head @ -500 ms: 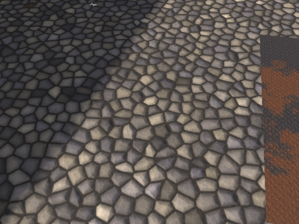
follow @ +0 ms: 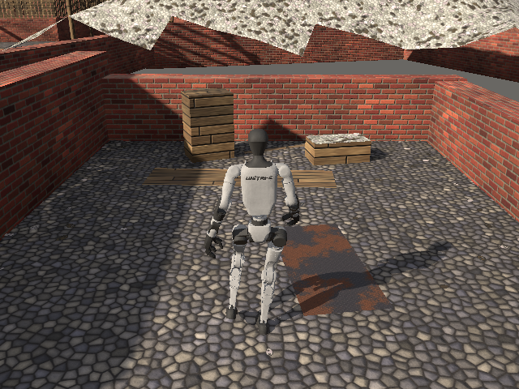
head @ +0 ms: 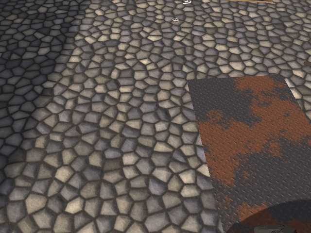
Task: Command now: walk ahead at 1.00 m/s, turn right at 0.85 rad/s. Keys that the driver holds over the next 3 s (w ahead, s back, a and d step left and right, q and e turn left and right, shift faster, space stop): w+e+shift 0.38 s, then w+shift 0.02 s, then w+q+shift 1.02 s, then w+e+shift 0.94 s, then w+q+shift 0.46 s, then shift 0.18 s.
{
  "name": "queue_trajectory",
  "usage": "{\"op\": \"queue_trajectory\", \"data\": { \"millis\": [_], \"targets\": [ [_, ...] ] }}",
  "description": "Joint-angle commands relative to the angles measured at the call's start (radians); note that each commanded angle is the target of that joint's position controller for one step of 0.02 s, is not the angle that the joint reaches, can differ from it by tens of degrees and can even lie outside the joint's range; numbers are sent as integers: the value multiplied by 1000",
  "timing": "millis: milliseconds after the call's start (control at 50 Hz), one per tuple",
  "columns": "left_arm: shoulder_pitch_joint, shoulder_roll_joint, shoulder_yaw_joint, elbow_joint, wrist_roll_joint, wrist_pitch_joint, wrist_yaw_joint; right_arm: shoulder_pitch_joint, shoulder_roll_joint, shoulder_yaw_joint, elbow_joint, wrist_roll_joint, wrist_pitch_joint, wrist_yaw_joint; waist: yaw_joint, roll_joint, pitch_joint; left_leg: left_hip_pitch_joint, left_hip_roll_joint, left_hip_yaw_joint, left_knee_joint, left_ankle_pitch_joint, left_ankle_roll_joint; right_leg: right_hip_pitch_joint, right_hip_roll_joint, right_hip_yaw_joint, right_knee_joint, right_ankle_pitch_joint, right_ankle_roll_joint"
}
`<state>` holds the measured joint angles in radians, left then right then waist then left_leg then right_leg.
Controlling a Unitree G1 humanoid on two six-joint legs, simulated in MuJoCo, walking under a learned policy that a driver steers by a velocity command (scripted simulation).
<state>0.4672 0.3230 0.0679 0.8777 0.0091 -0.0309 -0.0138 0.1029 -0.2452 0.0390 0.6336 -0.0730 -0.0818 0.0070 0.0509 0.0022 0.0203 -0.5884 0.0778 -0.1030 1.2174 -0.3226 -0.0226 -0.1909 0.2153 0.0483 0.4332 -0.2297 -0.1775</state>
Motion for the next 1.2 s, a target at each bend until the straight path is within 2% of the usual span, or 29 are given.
{"op": "queue_trajectory", "data": {
  "millis": [20, 140, 180, 220, 240, 260, 280, 320, 420, 480, 540, 600, 640, 660, 680, 700, 740, 780, 840, 900, 980, 1040, 1060, 1080, 1100, 1120, 1140, 1160, 1200],
  "targets": [
    [-75, 148, 34, -98, -4, -45, 3, -63, -115, -16, -102, 5, 19, 13, -63, 24, 111, 13, 19, 96, -255, 115, -39, -232, -220, 336, -311, 85, -154],
    [1, 175, 59, -81, -21, -44, -1, -209, -109, -12, -151, 43, 4, 12, 50, -55, 33, 159, -59, 109, -655, 428, -13, -7, -220, 336, -211, 483, -40],
    [-24, 200, 66, -89, -15, -43, 9, -118, -159, -34, -125, 41, -3, -2, 2, -54, -46, 307, -103, 95, -720, 335, 5, 74, -223, 348, -59, 694, 3],
    [-117, 238, 72, -112, -1, -53, 4, 233, -246, -81, -39, 46, -13, -31, -202, -46, -236, 695, -57, 56, -686, 173, 35, -21, -184, 322, 355, 701, 44],
    [-142, 114, 38, -143, 5, -67, 5, 467, -316, -112, -2, 20, -16, -54, -274, 86, -380, 936, 169, -157, -684, -191, 62, -176, -135, 242, 693, 261, 38],
    [-12, -6, -2, -210, -50, -64, 4, 374, -392, -128, -13, -7, -10, -47, -125, 450, -518, 1102, 444, -768, -908, -392, 176, -461, -47, 123, 967, -287, 75],
    [-65, 80, -4, -177, -18, -41, 15, 264, -307, -133, -30, 4, 3, -41, -130, 279, -390, 983, 395, -786, -954, -579, 199, -598, -157, 82, 1023, -173, 57],
    [-222, 116, 9, -180, 14, -21, -6, 205, -159, -98, -5, 14, 6, -32, -138, 36, -131, 714, 285, -405, -944, -238, 162, -589, -236, 41, 930, -58, 69],
    [-346, -2, -32, -281, 37, 27, -57, 301, -91, -79, 127, 48, -37, -6, -66, 86, 8, 514, 202, -51, -1032, 199, 120, -607, -304, 44, 836, -29, 85],
    [-427, 12, -51, -332, 35, 13, -66, 261, -137, -86, 146, 43, -53, 3, -17, 80, 78, 409, 149, 91, -1126, 286, 138, -551, -266, 51, 566, 111, 91],
    [-535, 13, -70, -347, 31, -7, -85, 320, -187, -94, 189, 65, -43, 8, -38, 35, 128, 334, 126, 143, -1256, 476, 161, -296, -231, -124, 285, 238, 74],
    [-453, 65, -52, -311, 44, -18, -53, 364, -287, -111, 226, 63, -34, 6, 20, 69, 15, 521, 149, 162, -1007, 1122, 161, -100, -156, -148, 225, 104, 50],
    [-96, 144, -10, -202, 62, -28, -16, 340, -303, -112, 229, 68, -20, -5, 207, 92, -175, 362, 102, 164, -489, 1002, 132, 345, -196, -60, 149, 49, 40],
    [14, 240, 15, -175, 81, -34, 9, 381, -170, -86, 200, 55, -18, 0, 173, -84, -313, 153, 0, 144, -101, 237, 136, 565, -470, 232, 130, -239, 47],
    [-6, 286, 28, -201, 77, -33, 16, 467, -94, -74, 152, 99, -16, 0, 86, -248, -485, -58, -91, 42, 201, -142, 132, 659, -696, 714, -57, -409, -2],
    [-64, 213, 22, -195, 55, -29, 15, 343, -183, -97, 146, 89, -7, -6, 96, -96, -344, -150, -41, 14, 231, -27, 139, 526, -642, 635, -112, -368, 1],
    [-162, 94, -3, -161, 45, -50, 10, 281, -127, -86, 153, 79, 3, 7, 16, -48, -71, -147, 27, 34, 121, 69, 124, 247, -548, 342, -158, -102, 13],
    [-185, 54, -12, -138, 29, -64, 14, 329, -88, -86, 175, 60, 41, 24, -57, -98, -26, -64, 54, 37, 83, 71, 103, 102, -509, 176, -220, -20, 34],
    [-176, 1, -19, -91, 3, -93, 7, 199, -63, -92, 142, 51, 79, 41, -74, -50, 64, -166, 74, 61, 45, 129, 95, 83, -448, -28, -300, 130, 76],
    [-186, -2, -20, -70, 9, -111, 7, 61, -36, -74, 62, 54, 73, 60, -97, -95, 117, -157, 71, 117, -145, 308, 108, 35, -408, -217, -326, 344, 91],
    [-148, 87, -5, -56, 5, -112, 29, -33, -66, -69, 32, 54, 64, 88, -98, -25, 100, 57, -45, 280, -453, 456, 175, 121, -399, -341, -314, 808, 127],
    [-184, 198, 27, -85, 19, -62, 51, 245, -155, -102, 105, 64, 69, 68, -257, -111, -82, 345, -159, 303, -446, 273, 222, 234, -447, -327, 103, 1324, 141],
    [-227, 213, 33, -104, 24, -42, 51, 438, -204, -128, 160, 61, 71, 54, -348, -101, -166, 551, -174, 260, -466, 191, 254, 162, -460, -297, 379, 1275, 126],
    [-232, 182, 28, -98, 28, -33, 36, 538, -252, -158, 200, 64, 76, 29, -371, -13, -185, 724, -167, 177, -539, 130, 288, 13, -375, -294, 754, 815, 141],
    [-232, 9, -18, -137, 44, -47, 16, 431, -319, -174, 198, 76, 89, 13, -235, 269, -59, 763, -40, -78, -543, 260, 334, -343, -182, -250, 1166, -223, 175],
    [-149, 19, -31, -260, 21, -70, 14, 368, -414, -192, 137, 50, 96, 13, -138, 320, -295, 1012, 137, -629, -796, 41, 541, -636, -137, -26, 1326, -286, 196],
    [-229, 75, -35, -260, 36, -96, 18, 335, -360, -190, 106, 50, 95, 4, -167, 100, -241, 946, 185, -773, -986, -185, 506, -706, -204, 50, 1246, -200, 182],
    [-270, 98, -33, -253, 32, -105, 18, 312, -292, -174, 123, 52, 87, -3, -126, -39, -88, 764, 160, -708, -1015, -181, 448, -677, -249, 53, 1122, -127, 180],
    [-284, 74, -45, -251, 59, -78, 22, 265, -248, -157, 129, 61, 55, -11, -45, -107, 8, 488, 74, -516, -995, 41, 400, -535, -307, 53, 962, -122, 205]
  ]
}}
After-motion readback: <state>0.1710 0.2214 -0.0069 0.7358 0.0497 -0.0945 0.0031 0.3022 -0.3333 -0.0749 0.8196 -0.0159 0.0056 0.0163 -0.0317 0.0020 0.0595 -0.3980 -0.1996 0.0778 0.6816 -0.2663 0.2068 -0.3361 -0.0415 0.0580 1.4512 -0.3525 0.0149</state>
